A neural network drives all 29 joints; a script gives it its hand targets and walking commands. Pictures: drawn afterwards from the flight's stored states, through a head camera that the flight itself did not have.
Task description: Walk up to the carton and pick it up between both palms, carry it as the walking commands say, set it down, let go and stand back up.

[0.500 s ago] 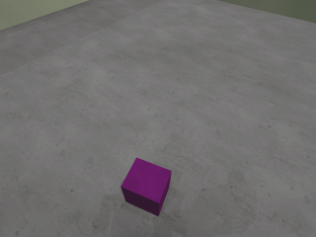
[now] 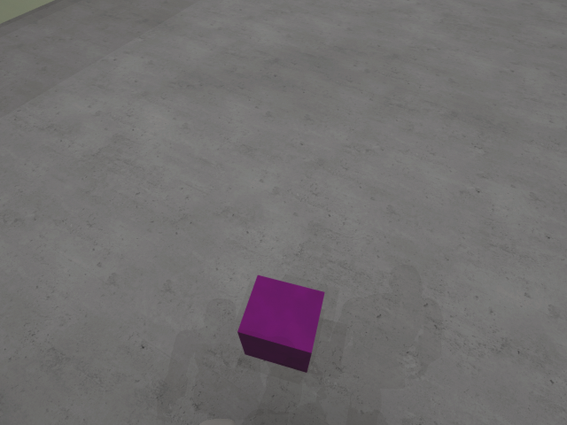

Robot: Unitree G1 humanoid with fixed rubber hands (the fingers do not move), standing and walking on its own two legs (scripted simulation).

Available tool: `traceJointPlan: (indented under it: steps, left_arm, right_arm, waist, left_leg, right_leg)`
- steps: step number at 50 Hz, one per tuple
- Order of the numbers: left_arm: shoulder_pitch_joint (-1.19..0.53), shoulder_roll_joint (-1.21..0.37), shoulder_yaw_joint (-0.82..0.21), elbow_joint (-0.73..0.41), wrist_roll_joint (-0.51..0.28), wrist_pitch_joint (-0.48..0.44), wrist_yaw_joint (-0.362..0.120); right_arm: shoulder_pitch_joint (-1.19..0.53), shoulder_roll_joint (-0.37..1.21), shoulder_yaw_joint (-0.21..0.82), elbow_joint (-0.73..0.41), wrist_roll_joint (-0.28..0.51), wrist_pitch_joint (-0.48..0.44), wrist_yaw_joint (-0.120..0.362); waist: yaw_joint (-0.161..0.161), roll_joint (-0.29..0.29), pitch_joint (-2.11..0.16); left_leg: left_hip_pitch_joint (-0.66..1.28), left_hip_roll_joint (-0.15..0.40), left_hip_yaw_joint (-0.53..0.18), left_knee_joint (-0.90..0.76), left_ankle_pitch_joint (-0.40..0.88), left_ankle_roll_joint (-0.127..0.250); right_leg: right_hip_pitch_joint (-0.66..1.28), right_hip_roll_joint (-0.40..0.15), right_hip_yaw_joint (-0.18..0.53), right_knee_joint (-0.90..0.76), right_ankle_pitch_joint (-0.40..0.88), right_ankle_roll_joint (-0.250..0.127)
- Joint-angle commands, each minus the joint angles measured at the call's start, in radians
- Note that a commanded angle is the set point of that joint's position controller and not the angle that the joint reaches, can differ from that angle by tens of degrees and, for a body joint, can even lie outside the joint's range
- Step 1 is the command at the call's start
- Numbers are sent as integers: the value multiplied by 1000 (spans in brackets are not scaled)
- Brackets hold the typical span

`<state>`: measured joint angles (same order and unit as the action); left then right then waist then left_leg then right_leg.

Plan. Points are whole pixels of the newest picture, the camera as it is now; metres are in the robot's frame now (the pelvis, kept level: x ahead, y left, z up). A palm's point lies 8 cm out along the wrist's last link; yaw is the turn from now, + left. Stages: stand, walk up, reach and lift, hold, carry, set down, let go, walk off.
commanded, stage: walk up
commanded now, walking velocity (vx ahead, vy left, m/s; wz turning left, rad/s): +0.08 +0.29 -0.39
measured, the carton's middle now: (282, 324) +0.46 +0.01 -0.65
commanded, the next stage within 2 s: none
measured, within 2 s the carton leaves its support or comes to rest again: neither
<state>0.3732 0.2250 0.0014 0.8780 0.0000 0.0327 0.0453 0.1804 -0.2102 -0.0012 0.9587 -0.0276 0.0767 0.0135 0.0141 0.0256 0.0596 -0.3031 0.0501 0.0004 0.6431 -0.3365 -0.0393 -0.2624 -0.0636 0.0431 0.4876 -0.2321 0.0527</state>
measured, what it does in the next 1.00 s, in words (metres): steps to the left: left foot, then right foot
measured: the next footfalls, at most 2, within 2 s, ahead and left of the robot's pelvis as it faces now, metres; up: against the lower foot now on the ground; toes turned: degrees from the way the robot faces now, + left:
left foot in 0.02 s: +0.05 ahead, +0.16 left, +0.00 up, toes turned +1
right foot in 0.44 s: +0.08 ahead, -0.07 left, +0.00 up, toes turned -8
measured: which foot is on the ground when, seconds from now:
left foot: up 0.00-0.00, down 0.02-0.46, up 0.48-0.78, down 0.80-1.00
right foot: down 0.00-0.02, up 0.04-0.42, down 0.44-0.80, up 0.82-1.00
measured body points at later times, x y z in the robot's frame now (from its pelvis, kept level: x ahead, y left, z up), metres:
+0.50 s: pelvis +0.06 +0.05 -0.01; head +0.09 +0.02 +0.44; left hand +0.14 +0.30 -0.13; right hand +0.05 -0.18 -0.18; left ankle +0.01 +0.15 -0.72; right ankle +0.04 -0.06 -0.74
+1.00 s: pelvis +0.11 +0.12 +0.00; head +0.12 +0.12 +0.45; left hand +0.19 +0.35 -0.14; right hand +0.10 -0.13 -0.14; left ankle +0.09 +0.19 -0.74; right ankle +0.01 -0.04 -0.67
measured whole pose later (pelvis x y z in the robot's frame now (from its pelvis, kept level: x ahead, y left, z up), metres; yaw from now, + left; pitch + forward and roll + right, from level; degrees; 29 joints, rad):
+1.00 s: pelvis +0.11 +0.12 +0.00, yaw -10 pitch +0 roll -2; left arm 0.31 0.22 0.00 0.88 0.00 0.02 0.01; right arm 0.32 -0.20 0.00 0.93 -0.02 0.01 0.00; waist 0.02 0.02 0.01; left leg -0.17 0.04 0.17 0.48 -0.32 0.05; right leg -0.35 -0.04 0.05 0.97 -0.40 0.05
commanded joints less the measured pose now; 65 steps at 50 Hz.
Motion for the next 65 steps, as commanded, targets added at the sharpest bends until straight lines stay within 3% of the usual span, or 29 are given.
traceJointPlan:
  steps: [1,2,8,11,15,20,22,24,25,26,30,33,35,37,38,39,40,42,43,44,46,48,50,51,57,58,61,63,65]
  left_arm:
    - [11,143,81,-16,33,-2,7]
    - [-42,85,66,-44,30,1,15]
    - [28,130,71,-4,30,-4,-19]
    - [-59,80,57,-44,14,1,-26]
    - [-156,110,48,-68,13,-13,-51]
    - [-86,49,23,-49,-5,-48,-17]
    - [66,81,23,22,11,-62,-10]
    - [185,253,79,58,29,-59,-17]
    - [158,234,74,53,25,-48,8]
    - [184,183,66,65,41,-54,2]
    - [128,209,83,50,13,-54,30]
    - [99,183,74,30,20,-56,23]
    - [72,212,76,22,26,-36,11]
    - [-64,186,71,3,16,-29,16]
    - [-24,173,68,7,19,-32,-1]
    - [-51,151,56,7,8,-29,-3]
    - [-54,25,36,-10,11,-31,-3]
    - [-115,81,47,-18,32,-18,-17]
    - [-128,73,51,-32,24,-7,-21]
    - [-45,58,39,15,34,-8,-35]
    - [-23,57,44,24,36,-14,-37]
    - [-65,74,53,-3,30,-19,-54]
    - [13,60,44,43,19,-1,-32]
    - [-25,73,51,31,14,5,-31]
    - [-117,28,9,-22,6,3,-49]
    - [-162,59,35,-51,16,6,-53]
    - [-105,26,11,-45,6,-19,-51]
    - [-12,66,30,10,19,-48,-45]
    - [82,219,81,17,17,-68,-20]
  right_arm:
    - [191,-216,-75,-26,-1,-37,-11]
    - [199,-280,-86,-28,-17,-31,-12]
    - [160,-155,-42,-84,-3,-63,-27]
    - [164,-139,-39,-87,7,-76,-43]
    - [223,-179,-56,-62,-10,-87,-34]
    - [152,-158,-47,-42,2,-67,-53]
    - [130,-168,-43,-66,4,-64,-39]
    - [98,-125,-44,-139,1,-65,-29]
    - [75,-113,-49,-120,22,-46,-33]
    - [38,-115,-52,-133,7,-50,-24]
    - [-10,-103,-55,-128,18,-40,-8]
    - [-35,-91,-40,-133,18,-37,-3]
    - [-85,-88,-33,-143,14,-40,19]
    - [26,-79,-30,-105,27,-48,1]
    - [80,-86,-32,-74,32,-56,7]
    - [173,-99,-47,-41,33,-67,-2]
    - [253,-175,-80,-21,-1,-72,-15]
    - [190,-231,-75,-55,-4,-73,-16]
    - [71,-208,-66,-105,16,-61,-25]
    - [105,-148,-57,-70,-3,-91,-16]
    - [72,-131,-51,-86,21,-93,-27]
    - [201,-181,-61,-86,8,-110,-17]
    - [184,-149,-56,-93,24,-100,-40]
    - [228,-194,-68,-88,13,-109,-43]
    - [274,-144,-49,-58,10,-102,-40]
    - [318,-170,-70,-49,7,-97,-45]
    - [181,-174,-63,-75,-7,-92,-35]
    - [181,-194,-68,-64,3,-88,-33]
    - [180,-60,-53,-94,35,-65,-48]
  waist:
    - [-70,87,-68]
    - [-87,324,-29]
    - [-30,140,-145]
    - [-25,170,-65]
    - [-94,192,-103]
    - [-20,153,-179]
    - [45,61,-253]
    - [62,-307,-176]
    - [70,-258,-74]
    - [75,-181,-67]
    - [91,-138,-156]
    - [67,-301,-159]
    - [64,-266,-94]
    - [-20,-228,-63]
    - [-26,-246,-134]
    - [-74,-161,-186]
    - [-113,162,-171]
    - [-88,209,-79]
    - [-33,160,143]
    - [-33,118,-2]
    - [4,69,29]
    - [-56,98,-16]
    - [-9,127,12]
    - [-66,118,-73]
    - [-86,188,0]
    - [-98,136,10]
    - [-66,230,-42]
    - [-44,171,-191]
    - [12,-176,-151]
  left_leg:
    - [327,179,-148,-413,-24,23]
    - [201,334,-301,-489,-80,41]
    - [342,237,-94,-379,201,122]
    - [368,228,-6,-262,959,120]
    - [398,258,-172,-405,-3,229]
    - [461,211,6,-114,1005,191]
    - [283,137,68,-30,588,144]
    - [-245,-57,116,208,-230,52]
    - [-262,-33,26,283,-246,21]
    - [-258,-8,24,322,-196,35]
    - [-299,-36,1,294,-125,-16]
    - [-248,-32,39,213,-61,-21]
    - [-102,-33,49,53,-122,-4]
    - [71,-29,35,-168,25,-11]
    - [249,-31,79,-277,107,2]
    - [446,10,51,-327,135,3]
    - [528,240,-188,-462,14,12]
    - [273,400,-273,-547,-343,65]
    - [79,397,-187,-484,190,111]
    - [237,338,-152,-534,-94,131]
    - [249,303,-52,-447,364,123]
    - [331,248,-45,-489,86,134]
    - [369,276,32,-276,1077,110]
    - [513,322,-5,-236,1157,142]
    - [363,261,75,-301,775,166]
    - [383,372,-79,-336,608,214]
    - [322,248,63,-289,439,182]
    - [271,170,156,-142,423,135]
    - [-23,9,160,168,9,18]
  right_leg:
    - [-285,-12,99,104,-271,-64]
    - [-334,79,-58,364,-322,-9]
    - [-353,14,-68,669,-144,-30]
    - [-338,26,-62,599,-182,-2]
    - [-379,21,-75,496,-202,-35]
    - [-158,42,-117,124,-181,-38]
    - [138,-19,-77,-128,84,-53]
    - [406,-318,430,-96,571,-195]
    - [252,-385,472,-83,876,-266]
    - [230,-354,447,-143,589,-279]
    - [372,-331,390,-82,865,-227]
    - [299,-274,314,-138,680,-222]
    - [111,-249,356,-239,26,-223]
    - [12,-213,236,-162,273,-143]
    - [-53,-170,237,-157,27,-131]
    - [-174,-107,181,-81,-123,-114]
    - [-356,29,60,179,-243,-50]
    - [-368,1,-11,440,-278,-46]
    - [-340,9,-18,518,-307,-7]
    - [-330,3,-25,555,-189,-35]
    - [-306,-1,-41,567,-141,-12]
    - [-347,4,-76,574,-88,-13]
    - [-278,32,-86,522,-165,19]
    - [-321,45,-96,524,-191,12]
    - [-242,12,-107,294,-171,-1]
    - [-297,-4,-76,325,-217,-6]
    - [-160,30,-125,108,-152,-31]
    - [76,88,-173,-61,79,-35]
    - [228,-233,260,-36,900,-144]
